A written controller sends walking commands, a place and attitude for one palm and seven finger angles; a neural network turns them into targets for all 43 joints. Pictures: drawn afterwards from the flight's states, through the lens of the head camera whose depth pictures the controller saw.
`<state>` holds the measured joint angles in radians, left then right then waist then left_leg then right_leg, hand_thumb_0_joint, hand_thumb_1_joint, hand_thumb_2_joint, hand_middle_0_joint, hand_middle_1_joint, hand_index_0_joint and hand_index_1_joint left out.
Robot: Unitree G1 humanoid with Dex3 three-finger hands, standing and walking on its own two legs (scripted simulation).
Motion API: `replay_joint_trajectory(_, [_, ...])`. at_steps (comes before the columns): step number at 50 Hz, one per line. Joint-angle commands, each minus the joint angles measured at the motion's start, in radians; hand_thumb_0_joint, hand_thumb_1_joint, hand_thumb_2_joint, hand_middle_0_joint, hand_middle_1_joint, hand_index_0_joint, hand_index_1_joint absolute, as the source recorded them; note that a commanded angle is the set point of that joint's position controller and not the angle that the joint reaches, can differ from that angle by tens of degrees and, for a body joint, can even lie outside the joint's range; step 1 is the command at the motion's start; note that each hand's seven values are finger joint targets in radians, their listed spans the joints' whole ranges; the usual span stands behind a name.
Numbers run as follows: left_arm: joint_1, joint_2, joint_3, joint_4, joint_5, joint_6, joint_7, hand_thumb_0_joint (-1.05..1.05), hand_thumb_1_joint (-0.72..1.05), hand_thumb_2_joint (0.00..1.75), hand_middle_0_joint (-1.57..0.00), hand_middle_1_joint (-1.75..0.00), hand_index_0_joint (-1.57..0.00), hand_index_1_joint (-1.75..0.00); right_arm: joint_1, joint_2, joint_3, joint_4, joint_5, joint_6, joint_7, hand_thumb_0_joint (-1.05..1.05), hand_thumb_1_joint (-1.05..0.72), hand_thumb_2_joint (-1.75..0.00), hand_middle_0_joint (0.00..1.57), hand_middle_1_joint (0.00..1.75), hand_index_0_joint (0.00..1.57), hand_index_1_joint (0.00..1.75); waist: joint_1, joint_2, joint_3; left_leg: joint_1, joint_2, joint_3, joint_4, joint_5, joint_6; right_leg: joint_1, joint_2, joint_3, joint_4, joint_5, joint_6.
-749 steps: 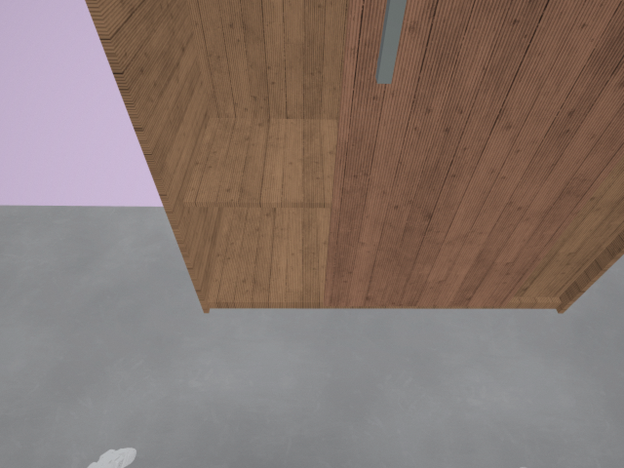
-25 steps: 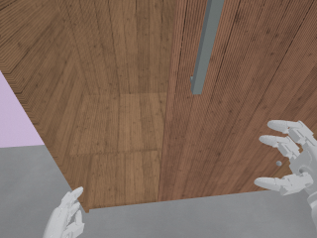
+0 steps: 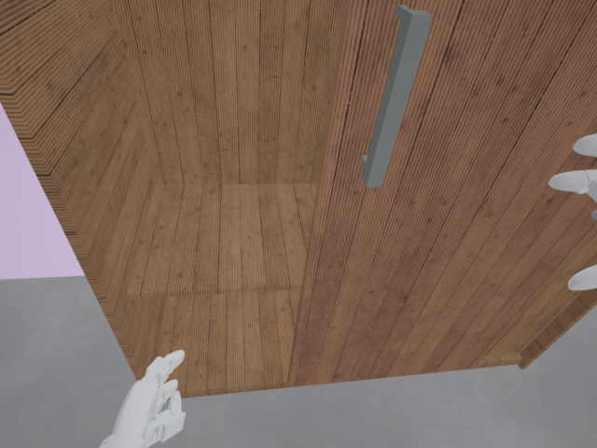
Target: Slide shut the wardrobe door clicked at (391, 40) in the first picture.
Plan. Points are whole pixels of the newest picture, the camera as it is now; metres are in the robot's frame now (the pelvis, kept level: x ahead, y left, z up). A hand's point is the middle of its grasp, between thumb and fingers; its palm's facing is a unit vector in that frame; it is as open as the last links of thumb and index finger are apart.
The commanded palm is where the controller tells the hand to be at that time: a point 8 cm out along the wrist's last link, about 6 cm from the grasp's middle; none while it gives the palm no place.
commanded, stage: raise the hand with hooked fingers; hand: right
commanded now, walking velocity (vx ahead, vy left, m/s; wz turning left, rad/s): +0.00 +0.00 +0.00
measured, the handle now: (386, 104) +0.49 -0.11 +0.27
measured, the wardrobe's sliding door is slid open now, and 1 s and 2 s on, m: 0.42 0.42 0.42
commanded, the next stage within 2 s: move the hooked fingers beside the handle in 0.50 s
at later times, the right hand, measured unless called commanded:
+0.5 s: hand out of the picture +0.27 -0.30 +0.30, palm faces +0.13 +0.98 -0.16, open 13.9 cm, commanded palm +0.23 -0.32 +0.28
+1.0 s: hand (552, 192) +0.31 -0.25 +0.27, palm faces -0.05 +0.99 -0.14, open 14.0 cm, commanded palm +0.28 -0.29 +0.27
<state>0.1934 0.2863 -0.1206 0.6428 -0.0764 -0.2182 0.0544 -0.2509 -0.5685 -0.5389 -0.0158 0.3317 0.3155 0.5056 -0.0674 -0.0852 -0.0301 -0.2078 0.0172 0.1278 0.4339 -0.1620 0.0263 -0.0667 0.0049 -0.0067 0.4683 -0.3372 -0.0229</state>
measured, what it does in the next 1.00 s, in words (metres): stands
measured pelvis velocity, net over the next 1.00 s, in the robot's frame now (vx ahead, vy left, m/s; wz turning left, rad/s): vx -0.01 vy -0.01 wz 0.00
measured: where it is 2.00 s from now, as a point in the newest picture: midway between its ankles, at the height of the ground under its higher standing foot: outside the picture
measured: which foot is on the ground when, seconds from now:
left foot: down 0.00-1.00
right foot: down 0.00-1.00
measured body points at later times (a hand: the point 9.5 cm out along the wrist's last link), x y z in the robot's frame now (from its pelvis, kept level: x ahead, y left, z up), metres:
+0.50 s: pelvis -0.01 +0.00 +0.00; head -0.05 +0.03 +0.45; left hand +0.20 +0.22 -0.06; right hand +0.26 -0.35 +0.31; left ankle +0.05 +0.11 -0.74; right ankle -0.05 -0.10 -0.74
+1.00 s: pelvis -0.01 -0.01 +0.00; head -0.03 +0.02 +0.45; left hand +0.19 +0.22 -0.07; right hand +0.31 -0.31 +0.28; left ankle +0.05 +0.11 -0.74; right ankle -0.05 -0.10 -0.74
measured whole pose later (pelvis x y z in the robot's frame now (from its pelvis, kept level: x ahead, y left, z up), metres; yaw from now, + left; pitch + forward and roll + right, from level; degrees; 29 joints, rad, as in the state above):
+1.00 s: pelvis -0.01 -0.01 +0.00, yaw +0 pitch -3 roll +0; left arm 0.18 0.31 -0.11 0.65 -0.09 -0.21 0.04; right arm -0.43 -0.54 -0.43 0.14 0.30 0.37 0.50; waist -0.06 -0.08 -0.02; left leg -0.23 0.03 0.12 0.42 -0.14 0.02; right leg -0.09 0.02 -0.01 0.44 -0.31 -0.03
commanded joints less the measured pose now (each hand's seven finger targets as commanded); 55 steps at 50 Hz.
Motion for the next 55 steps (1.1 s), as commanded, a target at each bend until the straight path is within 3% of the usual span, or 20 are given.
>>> replay_joint_trajectory(1, [-0.169, 0.124, 0.058, -0.155, -0.006, -0.054, 0.009, 0.0, 0.9, 0.9, -0.2, -0.3, -0.2, -0.3, -0.407, -0.383, -0.152, -0.016, 0.013, -0.05, -0.006, 0.0, 0.5, -0.3, 0.3, 1.2, 0.3, 1.2, 0.003, 0.006, -0.103, 0.152, 0.009, -0.091, -0.056, 0.088, 0.017, -0.145, -0.003, 0.067, -0.092, 0.255, -0.006])
replay_joint_trajectory(3, [-0.149, 0.139, 0.064, -0.14, -0.016, -0.045, 0.004, 0.0, 0.9, 0.9, -0.2, -0.3, -0.2, -0.3, -0.351, -0.293, -0.062, 0.113, 0.001, -0.022, 0.005, 0.0, 0.5, -0.3, 0.3, 1.2, 0.3, 1.2, 0.021, 0.049, 0.008, 0.074, 0.018, -0.09, -0.061, 0.031, 0.017, -0.185, -0.013, 0.065, -0.096, 0.201, -0.004])
replay_joint_trajectory(6, [-0.162, 0.15, 0.078, -0.165, -0.035, -0.036, -0.003, 0.0, 0.9, 0.9, -0.2, -0.3, -0.2, -0.3, -0.318, -0.21, 0.032, 0.116, -0.007, 0.001, 0.026, 0.0, 0.5, -0.3, 0.3, 1.2, 0.3, 1.2, 0.028, 0.063, -0.015, 0.044, 0.023, -0.096, -0.047, 0.005, 0.011, -0.177, -0.012, 0.054, -0.073, 0.174, -0.002])
replay_joint_trajectory(10, [-0.192, 0.149, 0.079, -0.222, -0.031, -0.036, -0.006, 0.0, 0.9, 0.9, -0.2, -0.3, -0.2, -0.3, -0.387, -0.341, -0.07, -0.157, 0.015, -0.008, 0.034, 0.0, 0.5, -0.3, 0.3, 1.2, 0.3, 1.2, -0.001, 0.027, -0.304, 0.188, 0.022, -0.1, -0.015, 0.096, 0.003, -0.068, 0.01, 0.057, -0.048, 0.257, -0.012])
replay_joint_trajectory(13, [-0.217, 0.131, 0.065, -0.23, -0.016, -0.038, -0.003, 0.0, 0.9, 0.9, -0.2, -0.3, -0.2, -0.3, -0.418, -0.463, -0.216, -0.305, 0.059, -0.047, 0.031, 0.0, 0.5, -0.3, 0.3, 1.2, 0.3, 1.2, -0.023, -0.011, -0.373, 0.277, 0.018, -0.111, -0.016, 0.157, 0.003, -0.059, 0.016, 0.059, -0.052, 0.312, -0.017])
replay_joint_trajectory(16, [-0.207, 0.122, 0.062, -0.204, 0.002, -0.045, -0.003, 0.0, 0.9, 0.9, -0.2, -0.3, -0.2, -0.3, -0.407, -0.518, -0.294, -0.28, 0.054, -0.07, -0.01, 0.0, 0.5, -0.3, 0.3, 1.2, 0.3, 1.2, -0.034, -0.03, -0.259, 0.249, 0.013, -0.113, -0.035, 0.137, 0.014, -0.115, 0.006, 0.059, -0.066, 0.31, -0.014])
replay_joint_trajectory(19, [-0.182, 0.13, 0.064, -0.155, -0.005, -0.049, -0.004, 0.0, 0.9, 0.9, -0.2, -0.3, -0.2, -0.3, -0.411, -0.383, -0.171, -0.064, 0.025, -0.027, -0.037, 0.0, 0.5, -0.3, 0.3, 1.2, 0.3, 1.2, 0.0, -0.078, -0.031, 0.111, 0.009, -0.087, -0.057, 0.054, 0.025, -0.164, -0.008, 0.062, -0.114, 0.233, -0.001])
replay_joint_trajectory(21, [-0.167, 0.136, 0.068, -0.147, -0.014, -0.048, 0.0, 0.0, 0.9, 0.9, -0.2, -0.3, -0.2, -0.3, -0.411, -0.303, -0.075, 0.026, -0.002, 0.004, -0.031, 0.0, 0.5, -0.3, 0.3, 1.2, 0.3, 1.2, 0.015, -0.029, 0.026, 0.059, 0.009, -0.088, -0.07, 0.013, 0.021, -0.17, -0.011, 0.056, -0.114, 0.198, -0.001])
replay_joint_trajectory(23, [-0.158, 0.143, 0.071, -0.153, -0.024, -0.049, 0.003, 0.0, 0.9, 0.9, -0.2, -0.3, -0.2, -0.3, -0.415, -0.247, 0.013, 0.056, -0.018, 0.021, -0.019, 0.0, 0.5, -0.3, 0.3, 1.2, 0.3, 1.2, 0.033, 0.007, 0.018, 0.033, 0.014, -0.09, -0.069, -0.021, 0.013, -0.16, -0.01, 0.058, -0.105, 0.163, -0.005])
replay_joint_trajectory(26, [-0.169, 0.139, 0.072, -0.177, -0.035, -0.049, 0.003, 0.0, 0.9, 0.9, -0.2, -0.3, -0.2, -0.3, -0.384, -0.207, 0.059, -0.004, -0.014, 0.023, 0.002, 0.0, 0.5, -0.3, 0.3, 1.2, 0.3, 1.2, 0.034, 0.053, -0.1, 0.065, 0.014, -0.096, -0.056, -0.014, 0.004, -0.117, -0.004, 0.056, -0.078, 0.163, -0.011])
replay_joint_trajectory(30, [-0.206, 0.137, 0.066, -0.211, -0.025, -0.04, 0.001, 0.0, 0.9, 0.9, -0.2, -0.3, -0.2, -0.3, -0.426, -0.383, -0.116, -0.217, 0.019, -0.015, 0.024, 0.0, 0.5, -0.3, 0.3, 1.2, 0.3, 1.2, -0.004, 0.029, -0.319, 0.208, 0.012, -0.097, -0.035, 0.088, 0.001, -0.053, 0.013, 0.061, -0.066, 0.253, -0.015])
replay_joint_trajectory(34, [-0.202, 0.123, 0.052, -0.176, -0.008, -0.047, 0.003, 0.0, 0.9, 0.9, -0.2, -0.3, -0.2, -0.3, -0.501, -0.419, -0.178, -0.145, 0.055, -0.054, 0.013, 0.0, 0.5, -0.3, 0.3, 1.2, 0.3, 1.2, 0.001, 0.021, -0.222, 0.189, 0.004, -0.097, -0.06, 0.073, 0.009, -0.096, 0.006, 0.077, -0.092, 0.243, -0.013])
replay_joint_trajectory(36, [-0.195, 0.124, 0.056, -0.158, -0.006, -0.048, -0.001, 0.0, 0.9, 0.9, -0.2, -0.3, -0.2, -0.3, -0.486, -0.424, -0.179, -0.078, 0.031, -0.042, -0.01, 0.0, 0.5, -0.3, 0.3, 1.2, 0.3, 1.2, -0.007, -0.046, -0.144, 0.15, 0.005, -0.097, -0.072, 0.037, 0.018, -0.126, 0.002, 0.066, -0.103, 0.227, -0.006])
replay_joint_trajectory(37, [-0.196, 0.12, 0.053, -0.149, -0.008, -0.051, -0.001, 0.0, 0.9, 0.9, -0.2, -0.3, -0.2, -0.3, -0.517, -0.349, -0.098, -0.032, 0.015, -0.029, -0.017, 0.0, 0.5, -0.3, 0.3, 1.2, 0.3, 1.2, 0.014, -0.088, -0.068, 0.101, 0.012, -0.098, -0.076, 0.009, 0.021, -0.142, -0.002, 0.065, -0.116, 0.199, -0.001])
replay_joint_trajectory(39, [-0.177, 0.126, 0.057, -0.137, -0.016, -0.055, -0.002, 0.0, 0.9, 0.9, -0.2, -0.3, -0.2, -0.3, -0.525, -0.277, -0.009, 0.043, -0.008, 0.002, -0.027, 0.0, 0.5, -0.3, 0.3, 1.2, 0.3, 1.2, 0.029, -0.068, -0.015, 0.058, 0.012, -0.084, -0.074, -0.008, 0.022, -0.149, -0.008, 0.074, -0.136, 0.174, 0.004])
replay_joint_trajectory(43, [-0.166, 0.132, 0.066, -0.156, -0.025, -0.057, 0.0, 0.0, 0.9, 0.9, -0.2, -0.3, -0.2, -0.3, -0.557, -0.223, 0.074, 0.034, -0.03, 0.011, -0.017, 0.0, 0.5, -0.3, 0.3, 1.2, 0.3, 1.2, 0.041, 0.008, -0.12, 0.085, 0.013, -0.086, -0.063, 0.019, 0.013, -0.111, -0.001, 0.074, -0.11, 0.19, -0.006])
replay_joint_trajectory(45, [-0.177, 0.13, 0.063, -0.176, -0.023, -0.056, -0.001, 0.0, 0.9, 0.9, -0.2, -0.3, -0.2, -0.3, -0.572, -0.235, 0.058, -0.029, -0.019, -0.001, -0.002, 0.0, 0.5, -0.3, 0.3, 1.2, 0.3, 1.2, 0.029, 0.029, -0.231, 0.139, 0.01, -0.08, -0.041, 0.093, 0.012, -0.072, 0.006, 0.077, -0.099, 0.249, -0.007])
replay_joint_trajectory(49, [-0.196, 0.115, 0.056, -0.185, -0.012, -0.056, -0.005, 0.0, 0.9, 0.9, -0.2, -0.3, -0.2, -0.3, -0.618, -0.28, -0.013, -0.141, 0.009, -0.049, -0.009, 0.0, 0.5, -0.3, 0.3, 1.2, 0.3, 1.2, 0.008, -0.007, -0.325, 0.202, 0.004, -0.077, -0.029, 0.186, 0.017, -0.029, 0.01, 0.08, -0.101, 0.333, 0.001])
replay_joint_trajectory(53, [-0.184, 0.12, 0.063, -0.155, 0.0, -0.039, -0.017, 0.0, 0.9, 0.9, -0.2, -0.3, -0.2, -0.3, -0.505, -0.328, -0.113, -0.028, -0.007, -0.029, -0.072, 0.0, 0.5, -0.3, 0.3, 1.2, 0.3, 1.2, -0.015, 0.044, -0.211, 0.204, 0.006, -0.068, -0.032, 0.202, 0.023, -0.13, 0.002, 0.062, -0.12, 0.345, 0.0])
replay_joint_trajectory(55, [-0.193, 0.12, 0.064, -0.149, -0.006, -0.026, -0.02, 0.0, 0.9, 0.9, -0.2, -0.3, -0.2, -0.3, -0.518, -0.268, -0.048, 0.004, -0.025, 0.006, -0.084, 0.0, 0.5, -0.3, 0.3, 1.2, 0.3, 1.2, -0.001, 0.018, -0.156, 0.166, 0.01, -0.066, -0.033, 0.198, 0.022, -0.142, -0.002, 0.053, -0.131, 0.341, 0.006])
